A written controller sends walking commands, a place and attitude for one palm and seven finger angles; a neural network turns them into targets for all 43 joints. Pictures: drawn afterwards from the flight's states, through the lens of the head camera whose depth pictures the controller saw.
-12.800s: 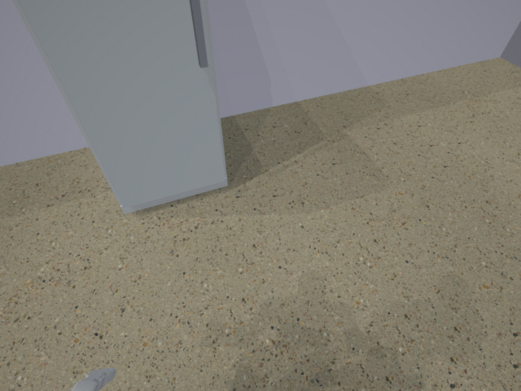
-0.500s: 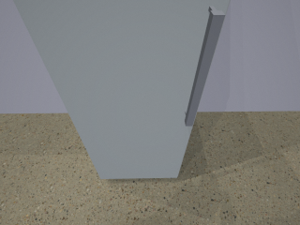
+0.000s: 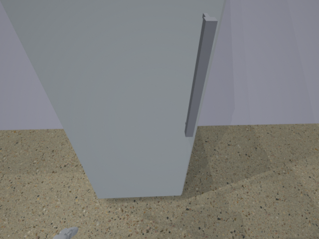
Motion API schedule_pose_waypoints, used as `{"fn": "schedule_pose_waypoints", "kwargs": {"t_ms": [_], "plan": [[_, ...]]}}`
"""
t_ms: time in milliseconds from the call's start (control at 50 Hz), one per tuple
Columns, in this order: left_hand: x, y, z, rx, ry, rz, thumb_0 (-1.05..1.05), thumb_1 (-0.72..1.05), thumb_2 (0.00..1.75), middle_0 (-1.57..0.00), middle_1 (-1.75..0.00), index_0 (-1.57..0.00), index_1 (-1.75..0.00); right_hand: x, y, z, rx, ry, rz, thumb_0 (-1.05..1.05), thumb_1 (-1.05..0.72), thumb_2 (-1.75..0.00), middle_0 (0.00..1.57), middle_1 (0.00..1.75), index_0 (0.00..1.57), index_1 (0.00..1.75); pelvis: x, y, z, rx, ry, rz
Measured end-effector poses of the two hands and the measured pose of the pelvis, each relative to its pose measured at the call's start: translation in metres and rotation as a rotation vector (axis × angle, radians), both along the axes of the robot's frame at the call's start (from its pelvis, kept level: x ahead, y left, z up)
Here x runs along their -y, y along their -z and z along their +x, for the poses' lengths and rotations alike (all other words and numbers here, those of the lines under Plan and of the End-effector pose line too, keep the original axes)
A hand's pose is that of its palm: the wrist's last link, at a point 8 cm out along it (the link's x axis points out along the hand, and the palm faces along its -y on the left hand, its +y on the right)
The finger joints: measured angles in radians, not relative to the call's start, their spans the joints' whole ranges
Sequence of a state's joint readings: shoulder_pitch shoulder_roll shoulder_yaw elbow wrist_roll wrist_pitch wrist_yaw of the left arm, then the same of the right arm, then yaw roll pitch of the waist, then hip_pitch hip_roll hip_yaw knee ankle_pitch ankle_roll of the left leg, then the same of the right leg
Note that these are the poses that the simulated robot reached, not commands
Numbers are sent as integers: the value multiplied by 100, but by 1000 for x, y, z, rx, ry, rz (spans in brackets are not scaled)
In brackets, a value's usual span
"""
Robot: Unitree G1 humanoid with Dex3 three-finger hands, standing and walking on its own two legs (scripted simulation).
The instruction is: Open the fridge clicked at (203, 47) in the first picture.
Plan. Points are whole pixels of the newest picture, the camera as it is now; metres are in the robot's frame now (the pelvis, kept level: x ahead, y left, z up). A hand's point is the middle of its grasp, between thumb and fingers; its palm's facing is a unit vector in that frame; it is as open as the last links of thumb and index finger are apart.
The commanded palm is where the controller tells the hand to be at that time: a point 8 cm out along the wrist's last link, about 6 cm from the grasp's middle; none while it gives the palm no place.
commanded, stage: look again from close up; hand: right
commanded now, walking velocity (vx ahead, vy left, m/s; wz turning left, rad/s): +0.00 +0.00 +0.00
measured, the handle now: (195, 86) +0.50 -0.08 +0.15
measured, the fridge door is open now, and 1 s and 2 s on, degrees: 0 0 0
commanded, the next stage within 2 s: none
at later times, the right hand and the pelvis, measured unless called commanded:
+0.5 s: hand out of the picture +0.00 -0.25 -0.16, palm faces -0.02 +0.95 -0.32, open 7.4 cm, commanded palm none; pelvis -0.03 -0.01 +0.01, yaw -1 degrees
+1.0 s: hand out of the picture +0.03 -0.24 -0.15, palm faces -0.02 +0.95 -0.32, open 7.4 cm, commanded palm none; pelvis -0.02 +0.00 +0.01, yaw -1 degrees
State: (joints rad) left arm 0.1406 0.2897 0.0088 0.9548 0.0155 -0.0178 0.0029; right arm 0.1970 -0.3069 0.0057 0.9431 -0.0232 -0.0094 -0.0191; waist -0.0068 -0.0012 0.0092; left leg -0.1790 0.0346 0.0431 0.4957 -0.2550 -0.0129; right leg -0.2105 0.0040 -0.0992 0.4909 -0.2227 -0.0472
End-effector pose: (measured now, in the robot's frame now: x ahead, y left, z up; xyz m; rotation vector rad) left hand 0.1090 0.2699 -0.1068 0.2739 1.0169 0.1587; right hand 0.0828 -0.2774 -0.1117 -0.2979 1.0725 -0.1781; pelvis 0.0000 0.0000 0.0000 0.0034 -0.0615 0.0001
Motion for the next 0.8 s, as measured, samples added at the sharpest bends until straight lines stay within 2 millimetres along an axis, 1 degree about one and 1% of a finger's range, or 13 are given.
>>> {"fn": "schedule_pose_waypoints", "kwargs": {"t_ms": [60, 120, 300, 420, 500, 580, 800], "plan": [[-3, -3, -4, -6, 4, 13, 0, 90, 90, -21, -30, -20, -30, 5, 1, -10, -19, 0, -2, 0, -90, -90, 20, 30, 20, 30, 2, -1, -6, 1, 1, 1], [-6, -4, -14, -29, 1, 24, 0, 90, 90, -21, -30, -20, -30, 8, 3, -23, -49, 3, -2, 0, -90, -90, 20, 30, 20, 30, 4, -2, -11, 0, 4, 2], [-10, 2, -57, -145, -25, 35, 1, 90, 90, -21, -30, -20, -30, 15, 9, -65, -153, 29, 3, 0, -90, -90, 20, 30, 20, 30, 7, -4, -20, -1, 15, 4], [-9, 7, -80, -208, -40, 26, 1, 90, 90, -21, -30, -20, -30, 15, 11, -83, -198, 45, 5, 1, -90, -90, 20, 30, 20, 30, 7, -5, -24, -2, 21, 4], [-8, 9, -87, -229, -47, 18, 1, 90, 90, -21, -30, -20, -30, 14, 11, -89, -209, 52, 4, 1, -90, -90, 20, 30, 20, 30, 6, -6, -26, -2, 23, 4], [-7, 10, -89, -231, -51, 11, 1, 90, 90, -21, -30, -20, -30, 13, 10, -88, -207, 54, 3, 1, -90, -90, 20, 30, 20, 30, 5, -6, -26, -1, 24, 3], [-12, 9, -79, -216, -48, 9, 0, 90, 90, -21, -30, -20, -30, 9, 7, -74, -179, 48, 0, 0, -90, -90, 20, 30, 20, 30, 0, -7, -24, -8, 25, 1]]}}
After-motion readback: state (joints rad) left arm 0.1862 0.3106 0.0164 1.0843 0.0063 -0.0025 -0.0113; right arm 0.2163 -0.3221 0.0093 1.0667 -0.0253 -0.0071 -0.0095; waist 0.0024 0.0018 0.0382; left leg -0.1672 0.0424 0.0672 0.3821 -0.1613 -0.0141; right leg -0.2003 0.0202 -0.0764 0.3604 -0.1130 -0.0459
